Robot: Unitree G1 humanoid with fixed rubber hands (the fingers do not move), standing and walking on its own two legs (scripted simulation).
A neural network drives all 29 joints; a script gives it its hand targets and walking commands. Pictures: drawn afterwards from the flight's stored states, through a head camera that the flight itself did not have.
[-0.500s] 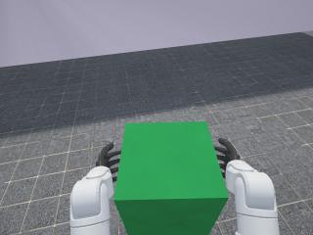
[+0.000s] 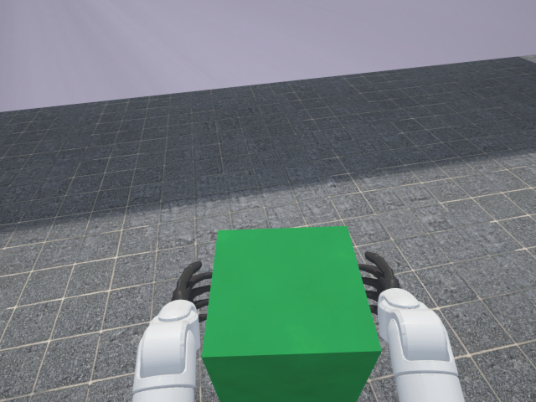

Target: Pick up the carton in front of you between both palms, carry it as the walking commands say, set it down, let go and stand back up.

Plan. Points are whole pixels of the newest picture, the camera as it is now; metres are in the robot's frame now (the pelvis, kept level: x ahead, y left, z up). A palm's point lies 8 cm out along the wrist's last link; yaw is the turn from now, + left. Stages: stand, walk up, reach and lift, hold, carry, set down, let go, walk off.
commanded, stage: carry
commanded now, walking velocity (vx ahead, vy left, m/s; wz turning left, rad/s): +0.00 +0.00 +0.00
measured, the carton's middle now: (285, 323) +0.28 +0.00 -0.02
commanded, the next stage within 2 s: hold in 0.54 s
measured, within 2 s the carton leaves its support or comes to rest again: neither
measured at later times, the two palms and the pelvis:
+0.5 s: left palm (183, 317) +0.26 +0.15 +0.04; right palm (385, 305) +0.27 -0.15 +0.05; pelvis -0.03 +0.00 +0.00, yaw +0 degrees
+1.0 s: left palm (181, 333) +0.24 +0.15 +0.05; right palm (391, 319) +0.24 -0.15 +0.05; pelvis -0.07 -0.01 +0.00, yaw -1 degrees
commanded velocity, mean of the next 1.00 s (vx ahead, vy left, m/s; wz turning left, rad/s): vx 0.00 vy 0.00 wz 0.00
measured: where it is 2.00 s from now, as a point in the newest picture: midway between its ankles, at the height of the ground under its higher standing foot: outside the picture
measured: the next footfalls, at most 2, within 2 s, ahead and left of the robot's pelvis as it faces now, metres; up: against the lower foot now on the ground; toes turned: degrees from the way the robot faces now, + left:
none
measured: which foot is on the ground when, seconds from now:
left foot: down 0.00-1.00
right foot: down 0.00-1.00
